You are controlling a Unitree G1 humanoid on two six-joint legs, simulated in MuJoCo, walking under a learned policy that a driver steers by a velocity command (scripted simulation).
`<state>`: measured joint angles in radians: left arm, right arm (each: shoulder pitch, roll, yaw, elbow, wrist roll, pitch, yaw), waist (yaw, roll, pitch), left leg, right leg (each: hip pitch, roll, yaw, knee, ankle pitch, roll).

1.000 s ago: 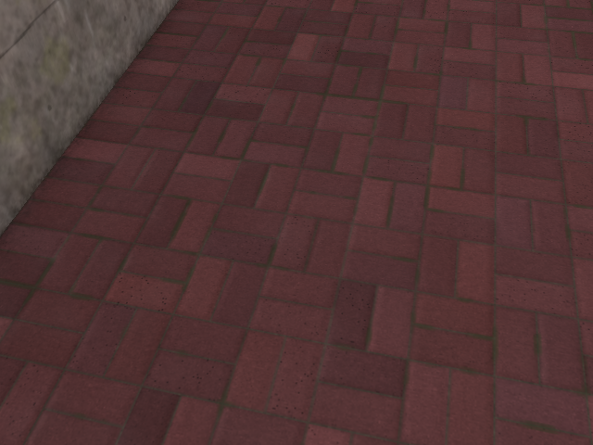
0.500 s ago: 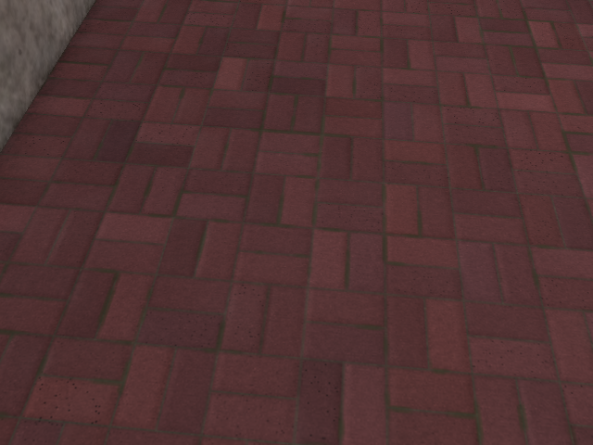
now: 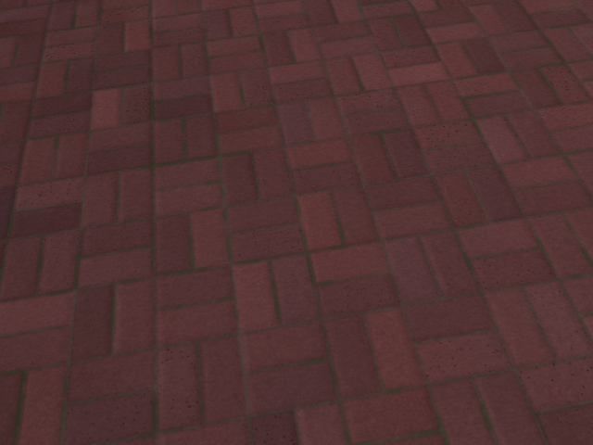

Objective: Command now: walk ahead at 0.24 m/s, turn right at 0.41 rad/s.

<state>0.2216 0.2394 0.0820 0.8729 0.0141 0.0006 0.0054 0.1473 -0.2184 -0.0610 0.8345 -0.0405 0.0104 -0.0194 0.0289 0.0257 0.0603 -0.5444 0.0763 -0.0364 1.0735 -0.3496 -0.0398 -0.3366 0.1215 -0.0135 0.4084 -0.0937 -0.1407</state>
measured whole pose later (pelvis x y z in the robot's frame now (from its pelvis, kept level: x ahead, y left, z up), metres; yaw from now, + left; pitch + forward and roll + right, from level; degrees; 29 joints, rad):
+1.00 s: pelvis +0.39 +0.00 +0.01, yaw -3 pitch +0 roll +0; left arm 0.27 0.23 0.05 0.94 0.02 -0.08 -0.01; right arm 0.29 -0.24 -0.06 0.90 -0.03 -0.05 0.02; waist -0.01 0.04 0.04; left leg -0.50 0.07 -0.02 1.10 -0.27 0.06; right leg -0.18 0.07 -0.11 0.35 -0.18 -0.10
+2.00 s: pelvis +0.60 -0.03 +0.01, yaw +22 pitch +1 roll +1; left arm 0.25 0.22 0.02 0.81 0.02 0.00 0.04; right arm 0.20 -0.28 -0.07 0.83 -0.02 0.04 0.00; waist 0.00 0.05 0.02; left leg -0.41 -0.12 -0.13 0.86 -0.39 -0.01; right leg -0.18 0.02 0.01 0.40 -0.23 -0.04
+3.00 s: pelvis +0.58 -0.02 +0.01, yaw +22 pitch -2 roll +0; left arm 0.27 0.18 -0.01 1.14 0.01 0.01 0.03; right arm 0.26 -0.18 0.02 1.15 -0.01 0.00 -0.04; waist 0.01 0.00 0.03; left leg -0.12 -0.05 -0.05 0.37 -0.23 0.03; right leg -0.16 0.01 0.02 0.38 -0.20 -0.01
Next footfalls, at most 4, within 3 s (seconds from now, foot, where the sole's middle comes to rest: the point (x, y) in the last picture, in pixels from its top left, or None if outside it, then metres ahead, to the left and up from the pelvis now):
0.34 left None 0.14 0.15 -0.77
0.80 right None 0.44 -0.07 -0.77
1.28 left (297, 345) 0.68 0.08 -0.77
1.84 right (377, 351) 0.66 -0.11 -0.77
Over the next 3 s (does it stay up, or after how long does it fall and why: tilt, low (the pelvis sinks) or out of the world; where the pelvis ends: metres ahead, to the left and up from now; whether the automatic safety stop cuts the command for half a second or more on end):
stays up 0.58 -0.02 0.01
